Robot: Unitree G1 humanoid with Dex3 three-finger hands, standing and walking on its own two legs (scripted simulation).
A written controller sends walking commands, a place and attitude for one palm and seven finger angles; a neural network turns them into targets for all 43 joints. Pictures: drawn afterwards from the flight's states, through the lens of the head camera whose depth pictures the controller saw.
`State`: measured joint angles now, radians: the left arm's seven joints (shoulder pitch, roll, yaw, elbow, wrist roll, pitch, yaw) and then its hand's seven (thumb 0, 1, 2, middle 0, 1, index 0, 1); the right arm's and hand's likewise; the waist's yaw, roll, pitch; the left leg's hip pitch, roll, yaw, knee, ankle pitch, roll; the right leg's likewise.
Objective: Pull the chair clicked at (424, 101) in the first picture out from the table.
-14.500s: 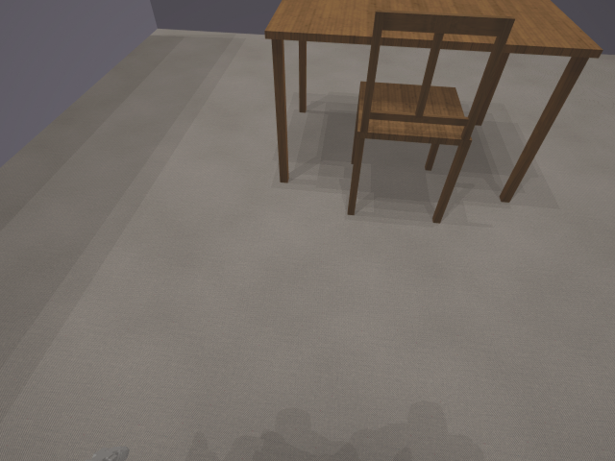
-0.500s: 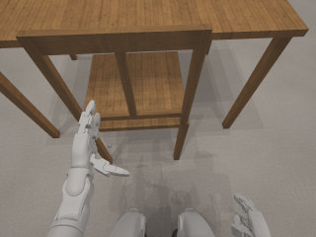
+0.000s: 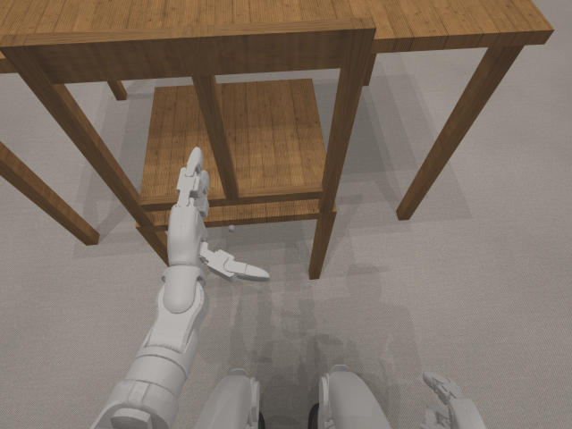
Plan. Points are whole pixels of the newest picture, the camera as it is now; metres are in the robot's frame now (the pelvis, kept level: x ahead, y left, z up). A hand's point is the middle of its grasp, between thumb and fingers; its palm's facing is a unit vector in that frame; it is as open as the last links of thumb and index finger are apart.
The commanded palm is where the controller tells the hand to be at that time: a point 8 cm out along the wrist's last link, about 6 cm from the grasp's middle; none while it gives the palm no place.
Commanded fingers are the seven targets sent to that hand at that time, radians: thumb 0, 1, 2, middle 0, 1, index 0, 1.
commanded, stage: aim the fingers beside a spindle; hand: left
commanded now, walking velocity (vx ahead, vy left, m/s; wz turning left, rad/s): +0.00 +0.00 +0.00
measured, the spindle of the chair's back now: (220, 146) +0.53 +0.10 +0.02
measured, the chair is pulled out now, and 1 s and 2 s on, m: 0.00 0.00 0.00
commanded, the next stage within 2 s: none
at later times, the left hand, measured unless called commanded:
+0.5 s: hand (238, 229) +0.39 +0.07 +0.01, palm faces +0.01 -1.00 +0.01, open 16.9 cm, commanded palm +0.36 +0.13 +0.02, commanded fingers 0.00 -0.50 0.30 -0.06 -0.08 -0.06 -0.08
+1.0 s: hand (237, 226) +0.39 +0.07 +0.02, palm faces +0.01 -1.00 -0.04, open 16.9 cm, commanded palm +0.36 +0.14 +0.01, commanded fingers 0.00 -0.50 0.30 -0.06 -0.08 -0.06 -0.08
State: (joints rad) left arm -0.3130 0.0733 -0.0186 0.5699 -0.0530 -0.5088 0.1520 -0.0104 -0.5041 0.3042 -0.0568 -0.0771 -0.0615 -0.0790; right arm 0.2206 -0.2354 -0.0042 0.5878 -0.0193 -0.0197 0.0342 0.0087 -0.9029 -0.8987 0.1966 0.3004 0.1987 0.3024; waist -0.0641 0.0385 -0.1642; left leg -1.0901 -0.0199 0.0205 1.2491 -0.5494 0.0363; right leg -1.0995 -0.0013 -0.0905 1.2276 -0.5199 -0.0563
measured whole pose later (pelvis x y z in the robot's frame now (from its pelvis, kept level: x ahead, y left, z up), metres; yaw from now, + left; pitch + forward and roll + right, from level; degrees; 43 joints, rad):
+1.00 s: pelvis +0.00 +0.01 +0.00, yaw +0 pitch +23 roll -1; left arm -0.38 0.06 -0.03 0.66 0.00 -0.54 0.21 -0.01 -0.51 0.30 -0.06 -0.08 -0.06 -0.08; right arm 0.20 -0.23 0.00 0.57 -0.02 0.04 0.05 0.01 -0.90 -0.90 0.20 0.30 0.20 0.30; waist -0.08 0.04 -0.17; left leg -1.11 -0.02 0.03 1.27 -0.56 0.05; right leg -1.12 0.00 -0.08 1.24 -0.52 -0.04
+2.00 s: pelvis +0.00 -0.01 +0.00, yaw +0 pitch +22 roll +0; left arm -0.32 0.08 -0.01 0.65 -0.04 -0.52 0.19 -0.01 -0.50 0.30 -0.06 -0.08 -0.06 -0.08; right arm 0.24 -0.23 0.00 0.57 -0.01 0.04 0.05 0.01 -0.90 -0.90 0.20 0.30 0.20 0.30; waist -0.06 0.04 -0.17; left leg -1.08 -0.02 0.02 1.24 -0.55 0.03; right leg -1.10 0.00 -0.09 1.22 -0.52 -0.06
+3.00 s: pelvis +0.00 +0.01 +0.00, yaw +0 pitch +23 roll -1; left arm -0.36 0.05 -0.05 0.70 -0.04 -0.49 0.18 -0.01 -0.50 0.30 -0.05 -0.08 -0.06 -0.08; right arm 0.24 -0.23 0.01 0.58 -0.01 0.05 0.05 0.01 -0.90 -0.90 0.20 0.30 0.20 0.30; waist -0.07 0.04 -0.17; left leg -1.10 -0.02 0.02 1.25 -0.55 0.05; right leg -1.10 0.00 -0.09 1.22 -0.52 -0.05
